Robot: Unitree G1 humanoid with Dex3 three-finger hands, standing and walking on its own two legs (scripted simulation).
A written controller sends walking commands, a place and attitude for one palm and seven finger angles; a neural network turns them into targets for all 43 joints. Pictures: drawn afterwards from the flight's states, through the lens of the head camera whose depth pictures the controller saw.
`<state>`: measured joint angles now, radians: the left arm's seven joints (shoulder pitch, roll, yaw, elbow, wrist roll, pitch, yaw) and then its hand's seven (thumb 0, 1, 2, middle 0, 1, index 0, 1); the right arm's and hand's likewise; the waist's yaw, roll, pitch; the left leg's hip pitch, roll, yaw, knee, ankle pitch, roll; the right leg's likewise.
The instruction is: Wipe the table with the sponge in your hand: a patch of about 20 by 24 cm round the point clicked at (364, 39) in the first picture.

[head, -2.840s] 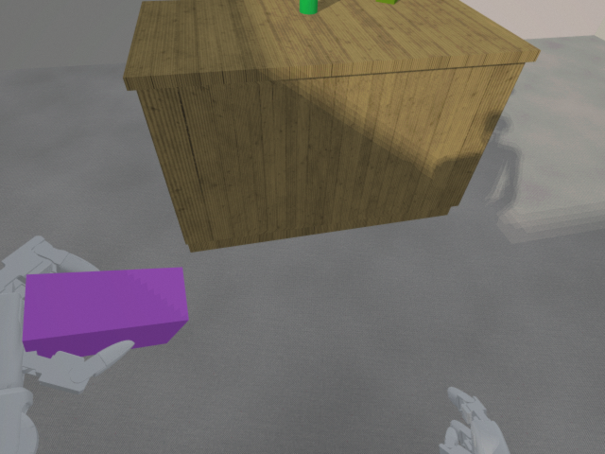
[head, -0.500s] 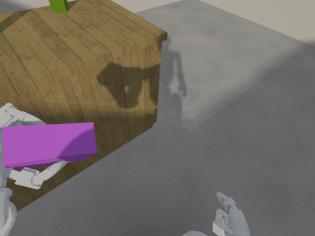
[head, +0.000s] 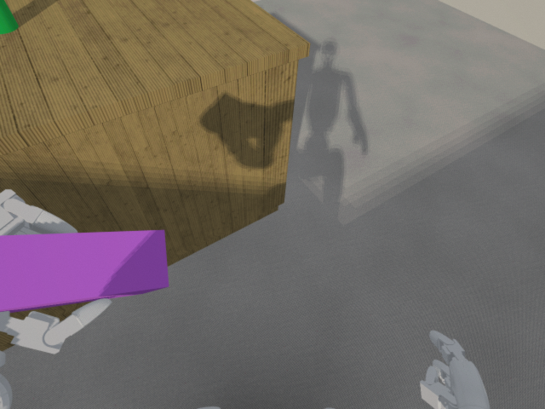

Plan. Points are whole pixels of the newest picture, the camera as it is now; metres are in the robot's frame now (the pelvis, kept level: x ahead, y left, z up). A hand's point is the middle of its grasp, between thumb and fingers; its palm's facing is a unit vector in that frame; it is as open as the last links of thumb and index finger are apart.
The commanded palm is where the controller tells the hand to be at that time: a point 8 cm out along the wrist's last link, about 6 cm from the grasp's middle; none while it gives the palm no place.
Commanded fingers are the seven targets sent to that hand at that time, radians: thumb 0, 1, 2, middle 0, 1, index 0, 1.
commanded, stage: turn to face it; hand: left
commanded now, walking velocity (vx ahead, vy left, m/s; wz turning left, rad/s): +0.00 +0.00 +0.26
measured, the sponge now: (109, 268) +0.23 +0.18 +0.16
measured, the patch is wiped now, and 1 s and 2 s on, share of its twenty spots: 0.00 0.00 0.00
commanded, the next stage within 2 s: take the last steps up to it in 0.08 s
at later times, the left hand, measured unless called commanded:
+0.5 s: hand out of the picture +0.10 +0.19 +0.18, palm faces +0.50 -0.74 -0.45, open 10.0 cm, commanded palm +0.05 +0.23 +0.19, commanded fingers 0.00 0.10 1.30 -1.20 -1.60 -1.20 -1.60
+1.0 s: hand out of the picture +0.10 +0.23 +0.19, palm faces +0.59 -0.70 -0.40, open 10.0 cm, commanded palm +0.04 +0.26 +0.19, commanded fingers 0.00 0.10 1.30 -1.20 -1.60 -1.20 -1.60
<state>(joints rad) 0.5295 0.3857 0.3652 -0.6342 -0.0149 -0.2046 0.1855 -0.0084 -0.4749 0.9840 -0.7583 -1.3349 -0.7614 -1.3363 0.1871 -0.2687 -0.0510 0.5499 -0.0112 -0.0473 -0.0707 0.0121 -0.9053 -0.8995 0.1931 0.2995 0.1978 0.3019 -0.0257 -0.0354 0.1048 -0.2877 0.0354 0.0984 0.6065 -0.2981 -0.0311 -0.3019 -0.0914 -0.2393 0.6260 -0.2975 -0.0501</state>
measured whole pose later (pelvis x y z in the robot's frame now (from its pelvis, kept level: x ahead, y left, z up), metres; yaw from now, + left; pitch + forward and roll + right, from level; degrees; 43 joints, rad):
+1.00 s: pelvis -0.06 -0.05 +0.01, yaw +11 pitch -2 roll +1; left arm 0.44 0.35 0.34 -0.44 0.01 -0.21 0.16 -0.01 -0.48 0.99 -0.76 -1.34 -0.76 -1.34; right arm 0.25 -0.13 0.02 0.63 0.00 -0.13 -0.04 0.01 -0.90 -0.90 0.20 0.30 0.20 0.30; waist 0.01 0.00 0.00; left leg -0.15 0.07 0.10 0.52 -0.32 -0.03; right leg -0.42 -0.07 -0.14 0.84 -0.40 0.03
